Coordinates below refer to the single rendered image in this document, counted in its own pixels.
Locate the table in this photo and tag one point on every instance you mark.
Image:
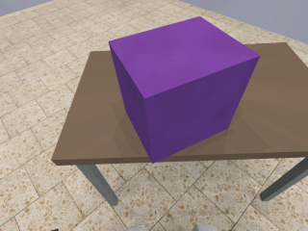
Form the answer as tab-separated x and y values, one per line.
271	122

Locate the carton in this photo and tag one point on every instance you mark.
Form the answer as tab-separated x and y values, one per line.
181	83

